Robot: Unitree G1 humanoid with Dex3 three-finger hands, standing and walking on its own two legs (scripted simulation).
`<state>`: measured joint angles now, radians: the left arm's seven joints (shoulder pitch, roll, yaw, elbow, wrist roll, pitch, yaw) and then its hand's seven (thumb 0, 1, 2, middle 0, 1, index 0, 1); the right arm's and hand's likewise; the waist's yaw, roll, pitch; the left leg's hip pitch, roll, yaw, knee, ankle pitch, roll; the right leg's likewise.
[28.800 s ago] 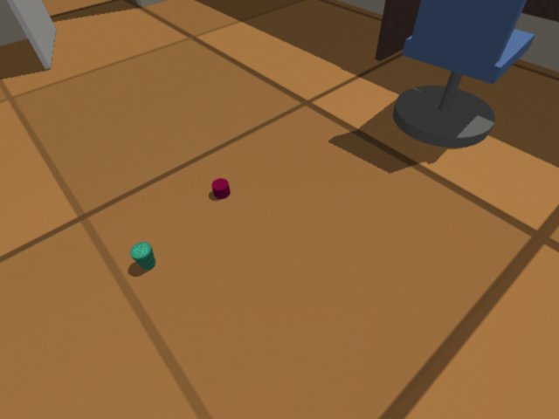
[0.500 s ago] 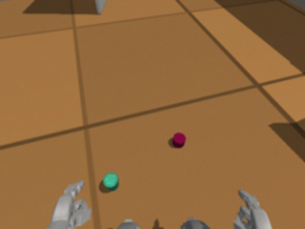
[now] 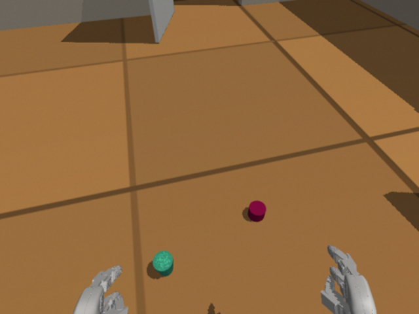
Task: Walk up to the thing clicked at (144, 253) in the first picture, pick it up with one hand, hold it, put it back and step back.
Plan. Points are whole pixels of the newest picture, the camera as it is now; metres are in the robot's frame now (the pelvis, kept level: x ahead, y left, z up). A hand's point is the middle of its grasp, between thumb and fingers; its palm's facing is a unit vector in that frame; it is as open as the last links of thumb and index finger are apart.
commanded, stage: home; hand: left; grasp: from above
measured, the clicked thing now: (164, 265) +0.45 +0.23 -0.66
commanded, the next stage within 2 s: stand in 1.64 s
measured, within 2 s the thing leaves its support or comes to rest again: neither
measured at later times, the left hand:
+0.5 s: hand (126, 310) +0.16 +0.18 -0.04, palm faces +0.04 -0.98 -0.19, open 7.4 cm
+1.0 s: hand (127, 308) +0.17 +0.18 -0.05, palm faces +0.04 -0.98 -0.19, open 7.4 cm
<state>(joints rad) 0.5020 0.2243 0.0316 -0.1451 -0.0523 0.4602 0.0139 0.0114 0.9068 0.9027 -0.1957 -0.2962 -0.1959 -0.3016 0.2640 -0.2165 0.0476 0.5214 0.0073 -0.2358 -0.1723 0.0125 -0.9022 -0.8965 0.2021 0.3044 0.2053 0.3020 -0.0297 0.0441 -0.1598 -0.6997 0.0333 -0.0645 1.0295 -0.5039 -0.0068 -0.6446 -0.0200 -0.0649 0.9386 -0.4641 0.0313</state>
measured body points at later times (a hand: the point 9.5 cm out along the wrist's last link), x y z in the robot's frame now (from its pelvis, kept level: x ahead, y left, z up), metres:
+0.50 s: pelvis +0.00 +0.00 +0.00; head +0.01 +0.01 +0.45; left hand +0.16 +0.23 -0.03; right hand +0.16 -0.24 -0.06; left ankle +0.01 +0.12 -0.68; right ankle +0.00 -0.14 -0.68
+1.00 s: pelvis +0.01 +0.00 +0.00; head +0.02 +0.01 +0.45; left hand +0.16 +0.23 -0.03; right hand +0.16 -0.24 -0.06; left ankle +0.01 +0.12 -0.68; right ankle +0.00 -0.14 -0.68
